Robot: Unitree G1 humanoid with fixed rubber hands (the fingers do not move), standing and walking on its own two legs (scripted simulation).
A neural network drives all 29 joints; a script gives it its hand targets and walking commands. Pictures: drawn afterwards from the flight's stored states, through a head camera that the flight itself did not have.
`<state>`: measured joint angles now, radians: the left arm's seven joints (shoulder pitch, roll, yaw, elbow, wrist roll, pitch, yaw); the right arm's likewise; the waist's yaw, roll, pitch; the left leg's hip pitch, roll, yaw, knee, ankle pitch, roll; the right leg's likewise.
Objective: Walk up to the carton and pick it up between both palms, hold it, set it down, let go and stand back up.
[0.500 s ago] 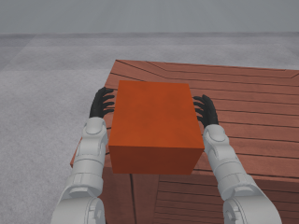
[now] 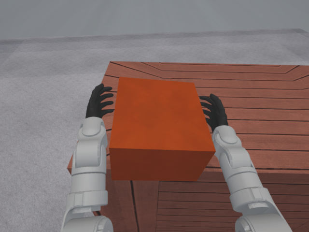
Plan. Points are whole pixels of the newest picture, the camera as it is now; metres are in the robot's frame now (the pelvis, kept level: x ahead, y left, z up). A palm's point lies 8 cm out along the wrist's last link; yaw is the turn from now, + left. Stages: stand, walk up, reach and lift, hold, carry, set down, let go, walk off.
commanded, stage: reach and lift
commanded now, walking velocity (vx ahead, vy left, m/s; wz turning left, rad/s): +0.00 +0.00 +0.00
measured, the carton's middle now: (156, 127) +0.37 -0.01 +0.10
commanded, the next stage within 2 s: hold in 0.82 s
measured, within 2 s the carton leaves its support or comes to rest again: neither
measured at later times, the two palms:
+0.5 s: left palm (89, 109) +0.38 +0.16 +0.17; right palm (211, 107) +0.38 -0.16 +0.16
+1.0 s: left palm (87, 108) +0.36 +0.15 +0.19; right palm (215, 110) +0.36 -0.16 +0.16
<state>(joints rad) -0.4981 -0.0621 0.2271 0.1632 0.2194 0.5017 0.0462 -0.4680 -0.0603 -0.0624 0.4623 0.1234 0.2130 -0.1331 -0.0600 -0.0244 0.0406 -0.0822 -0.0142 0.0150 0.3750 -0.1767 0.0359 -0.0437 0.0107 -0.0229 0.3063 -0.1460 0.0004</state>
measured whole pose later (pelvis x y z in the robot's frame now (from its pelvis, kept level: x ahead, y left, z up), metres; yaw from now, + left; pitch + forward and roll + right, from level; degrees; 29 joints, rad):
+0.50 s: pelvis +0.01 -0.01 +0.00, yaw +2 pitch -6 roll -1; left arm -0.56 -0.01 0.26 0.25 0.21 0.50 0.03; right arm -0.59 -0.03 -0.10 0.56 0.11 0.23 -0.14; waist -0.07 -0.06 0.00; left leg -0.07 -0.02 -0.03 0.36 -0.18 0.02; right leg -0.02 0.01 -0.06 0.29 -0.16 -0.01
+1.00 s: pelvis -0.01 -0.01 +0.00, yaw +0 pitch -7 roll -1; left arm -0.59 -0.03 0.27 0.14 0.23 0.61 0.03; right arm -0.60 -0.06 -0.08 0.47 0.14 0.30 -0.14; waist -0.04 -0.04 0.04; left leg -0.08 -0.01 0.01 0.35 -0.15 0.03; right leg -0.05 0.01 -0.03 0.30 -0.13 -0.01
